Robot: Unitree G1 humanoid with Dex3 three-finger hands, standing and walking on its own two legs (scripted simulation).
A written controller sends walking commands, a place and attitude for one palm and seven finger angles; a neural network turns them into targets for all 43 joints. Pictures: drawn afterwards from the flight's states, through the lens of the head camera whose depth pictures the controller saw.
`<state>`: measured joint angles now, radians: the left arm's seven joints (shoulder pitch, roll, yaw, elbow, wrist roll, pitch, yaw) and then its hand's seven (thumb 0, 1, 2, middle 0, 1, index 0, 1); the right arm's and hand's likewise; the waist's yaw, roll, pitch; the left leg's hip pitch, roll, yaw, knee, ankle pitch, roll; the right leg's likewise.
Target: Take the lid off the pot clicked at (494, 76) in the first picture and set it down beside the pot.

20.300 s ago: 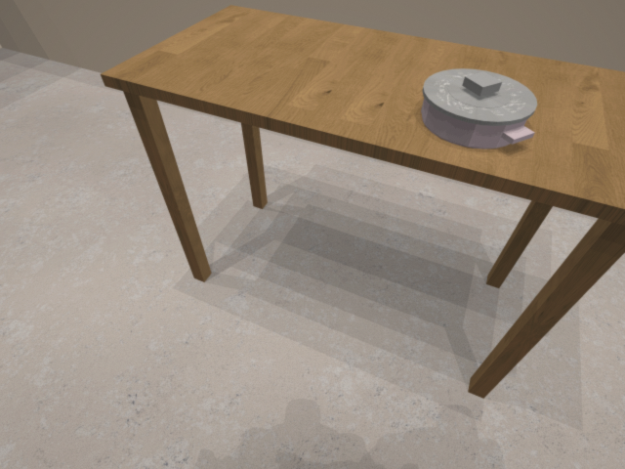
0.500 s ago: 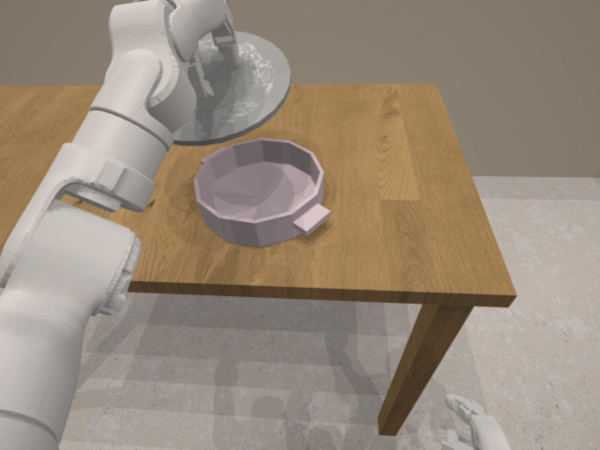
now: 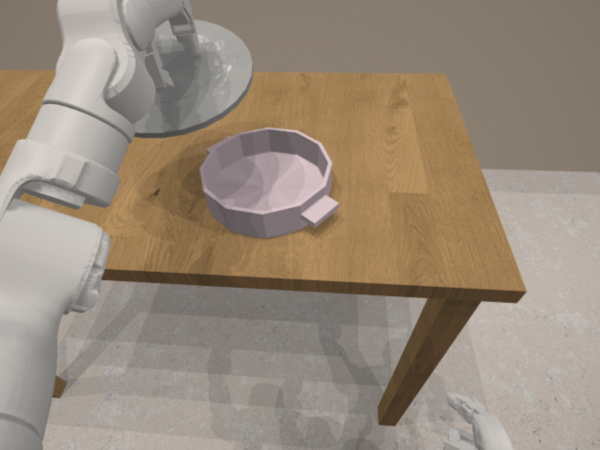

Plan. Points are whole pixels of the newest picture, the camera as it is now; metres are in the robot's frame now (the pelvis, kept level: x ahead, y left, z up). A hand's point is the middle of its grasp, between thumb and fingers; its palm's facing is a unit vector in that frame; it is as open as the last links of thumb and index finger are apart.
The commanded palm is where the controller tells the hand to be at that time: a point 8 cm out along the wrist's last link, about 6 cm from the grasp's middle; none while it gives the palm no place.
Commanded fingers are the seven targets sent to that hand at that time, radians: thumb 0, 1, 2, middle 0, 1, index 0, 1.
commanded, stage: move the lid sideways beside the pot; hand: left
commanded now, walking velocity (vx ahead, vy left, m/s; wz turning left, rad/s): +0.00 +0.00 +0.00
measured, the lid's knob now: (162, 56) +0.49 +0.18 +0.29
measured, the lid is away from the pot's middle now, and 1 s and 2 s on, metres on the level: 0.11 0.22 0.22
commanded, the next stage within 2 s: lower the lid onto the table in 1.20 s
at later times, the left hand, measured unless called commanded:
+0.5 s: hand (120, 59) +0.47 +0.22 +0.30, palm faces -0.12 -0.06 -0.99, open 8.4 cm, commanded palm +0.44 +0.23 +0.37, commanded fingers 0.00 0.45 1.22 -0.80 -0.87 -0.86 -0.89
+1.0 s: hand (70, 61) +0.46 +0.27 +0.30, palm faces -0.12 -0.05 -0.99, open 8.4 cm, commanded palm +0.44 +0.27 +0.37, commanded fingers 0.00 0.45 1.22 -0.80 -0.87 -0.86 -0.89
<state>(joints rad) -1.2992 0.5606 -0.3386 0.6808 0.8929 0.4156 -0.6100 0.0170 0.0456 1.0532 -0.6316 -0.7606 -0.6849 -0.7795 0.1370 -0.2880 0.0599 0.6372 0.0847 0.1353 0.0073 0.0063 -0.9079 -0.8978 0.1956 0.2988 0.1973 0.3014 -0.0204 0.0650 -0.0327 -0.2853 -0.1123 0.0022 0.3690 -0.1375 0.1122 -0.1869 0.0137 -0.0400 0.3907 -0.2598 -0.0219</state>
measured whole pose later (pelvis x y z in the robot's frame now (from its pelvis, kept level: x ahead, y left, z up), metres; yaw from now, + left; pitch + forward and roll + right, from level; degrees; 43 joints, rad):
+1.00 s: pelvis +0.00 +0.00 +0.00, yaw +1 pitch +6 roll -1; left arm -1.31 0.77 -0.23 0.76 0.94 0.30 -0.62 0.02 0.05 1.05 -0.63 -0.76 -0.68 -0.78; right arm 0.18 -0.31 0.05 0.64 0.10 0.16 -0.01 0.00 -0.91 -0.90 0.20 0.30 0.20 0.30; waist -0.04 0.06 -0.01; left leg -0.34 -0.11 -0.02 0.39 -0.14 0.11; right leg -0.22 0.02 -0.06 0.37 -0.25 -0.02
